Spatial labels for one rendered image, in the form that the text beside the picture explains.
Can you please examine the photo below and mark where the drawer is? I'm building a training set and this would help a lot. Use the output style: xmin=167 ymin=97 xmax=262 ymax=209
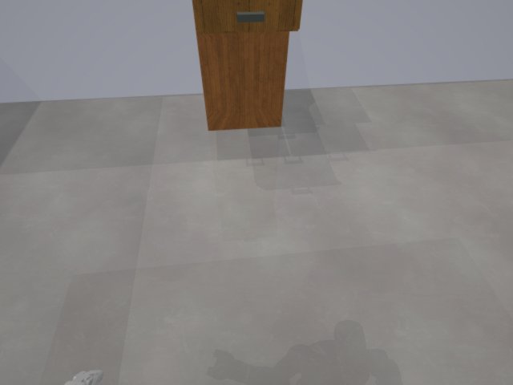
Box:
xmin=194 ymin=0 xmax=303 ymax=34

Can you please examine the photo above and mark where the cabinet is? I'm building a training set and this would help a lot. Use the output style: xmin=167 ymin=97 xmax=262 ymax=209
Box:
xmin=192 ymin=0 xmax=289 ymax=131

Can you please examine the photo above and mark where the handle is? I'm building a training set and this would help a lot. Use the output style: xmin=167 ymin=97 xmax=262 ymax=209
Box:
xmin=236 ymin=11 xmax=265 ymax=22

